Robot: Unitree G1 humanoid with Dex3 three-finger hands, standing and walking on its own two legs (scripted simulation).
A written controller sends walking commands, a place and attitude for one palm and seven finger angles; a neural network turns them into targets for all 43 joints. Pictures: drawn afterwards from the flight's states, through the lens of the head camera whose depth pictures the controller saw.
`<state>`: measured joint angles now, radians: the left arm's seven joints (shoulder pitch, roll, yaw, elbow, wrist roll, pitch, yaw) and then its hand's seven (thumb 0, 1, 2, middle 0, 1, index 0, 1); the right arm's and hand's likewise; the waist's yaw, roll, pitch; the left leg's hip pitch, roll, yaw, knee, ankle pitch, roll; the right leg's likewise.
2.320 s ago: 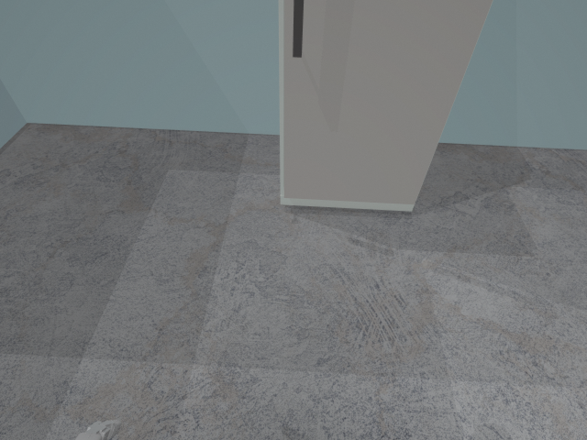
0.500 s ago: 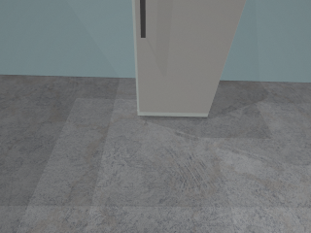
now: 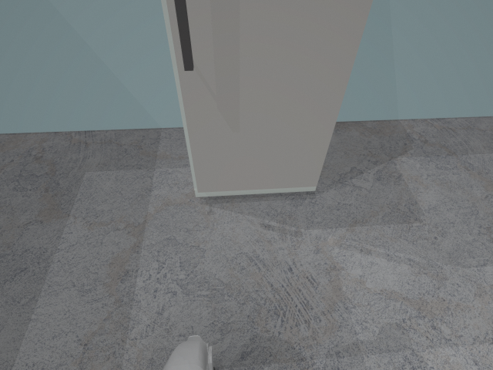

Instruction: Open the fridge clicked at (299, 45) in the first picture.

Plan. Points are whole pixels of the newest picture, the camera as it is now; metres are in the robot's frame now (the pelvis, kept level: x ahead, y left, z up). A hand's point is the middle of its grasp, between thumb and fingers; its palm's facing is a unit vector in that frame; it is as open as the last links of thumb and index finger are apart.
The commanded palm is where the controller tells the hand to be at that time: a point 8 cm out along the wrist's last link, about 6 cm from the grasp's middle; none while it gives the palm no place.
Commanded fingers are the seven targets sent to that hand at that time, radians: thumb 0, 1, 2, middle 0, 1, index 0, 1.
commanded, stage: walk to a spot facing it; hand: left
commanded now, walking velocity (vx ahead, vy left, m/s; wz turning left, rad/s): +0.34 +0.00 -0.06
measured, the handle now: out of the picture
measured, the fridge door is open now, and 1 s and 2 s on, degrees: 0 0 0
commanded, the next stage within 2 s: turn to face it in 0.18 s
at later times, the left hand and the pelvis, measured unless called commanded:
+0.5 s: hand (141, 311) +0.25 +0.24 -0.17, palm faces -0.02 -0.99 -0.16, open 7.3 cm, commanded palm none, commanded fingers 0.00 0.90 0.90 -0.20 -0.30 -0.20 -0.30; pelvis +0.18 +0.07 +0.00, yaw -3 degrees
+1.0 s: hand (125, 328) +0.22 +0.27 -0.19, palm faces +0.18 -0.97 -0.19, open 7.3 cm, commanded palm none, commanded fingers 0.00 0.90 0.90 -0.20 -0.30 -0.20 -0.30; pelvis +0.21 +0.08 -0.01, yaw +7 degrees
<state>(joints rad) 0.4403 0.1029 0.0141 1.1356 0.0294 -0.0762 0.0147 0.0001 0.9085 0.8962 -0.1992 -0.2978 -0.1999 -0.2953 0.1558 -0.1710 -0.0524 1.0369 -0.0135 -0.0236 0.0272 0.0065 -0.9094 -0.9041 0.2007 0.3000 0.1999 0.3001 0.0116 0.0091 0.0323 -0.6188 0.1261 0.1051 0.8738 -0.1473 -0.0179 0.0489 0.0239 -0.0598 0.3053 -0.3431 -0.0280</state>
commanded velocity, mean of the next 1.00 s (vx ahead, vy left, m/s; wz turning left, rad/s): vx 0.08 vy -0.01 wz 0.11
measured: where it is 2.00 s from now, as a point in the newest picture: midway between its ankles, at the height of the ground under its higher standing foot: (233, 318)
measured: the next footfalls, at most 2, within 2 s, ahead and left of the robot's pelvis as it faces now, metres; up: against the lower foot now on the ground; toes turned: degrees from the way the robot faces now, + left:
left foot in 0.12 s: +0.23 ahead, +0.12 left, +0.00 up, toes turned +9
right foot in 0.66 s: +0.27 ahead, -0.07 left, +0.00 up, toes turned -7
